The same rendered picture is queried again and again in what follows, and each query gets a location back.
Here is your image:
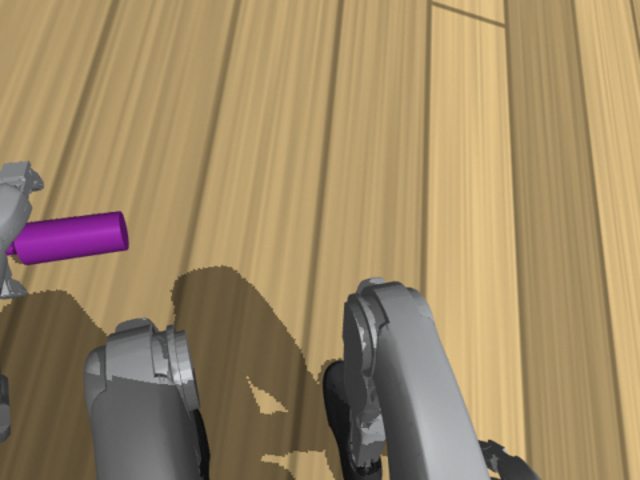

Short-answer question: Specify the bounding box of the right robot foot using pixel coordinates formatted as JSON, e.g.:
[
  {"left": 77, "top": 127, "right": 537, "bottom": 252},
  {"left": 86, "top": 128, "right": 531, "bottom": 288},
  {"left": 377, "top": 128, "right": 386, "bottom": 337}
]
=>
[{"left": 323, "top": 360, "right": 382, "bottom": 480}]

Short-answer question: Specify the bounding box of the right robot hand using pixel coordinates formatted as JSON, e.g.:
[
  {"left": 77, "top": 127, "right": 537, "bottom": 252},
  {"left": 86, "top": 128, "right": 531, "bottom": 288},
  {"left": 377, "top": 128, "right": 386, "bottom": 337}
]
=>
[{"left": 478, "top": 440, "right": 541, "bottom": 480}]

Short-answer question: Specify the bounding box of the bottle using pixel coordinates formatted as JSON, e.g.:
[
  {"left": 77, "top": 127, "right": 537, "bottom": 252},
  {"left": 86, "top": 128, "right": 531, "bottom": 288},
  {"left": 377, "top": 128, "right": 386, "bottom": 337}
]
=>
[{"left": 5, "top": 211, "right": 129, "bottom": 265}]

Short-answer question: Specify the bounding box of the left robot foot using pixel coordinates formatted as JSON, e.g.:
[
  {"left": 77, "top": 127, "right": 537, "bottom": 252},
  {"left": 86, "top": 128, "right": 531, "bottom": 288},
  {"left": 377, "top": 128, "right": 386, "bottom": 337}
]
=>
[{"left": 193, "top": 409, "right": 210, "bottom": 480}]

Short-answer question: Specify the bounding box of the left robot hand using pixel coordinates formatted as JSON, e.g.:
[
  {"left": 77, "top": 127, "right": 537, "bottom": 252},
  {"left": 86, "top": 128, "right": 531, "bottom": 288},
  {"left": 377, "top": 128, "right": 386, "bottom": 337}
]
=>
[{"left": 0, "top": 161, "right": 44, "bottom": 299}]

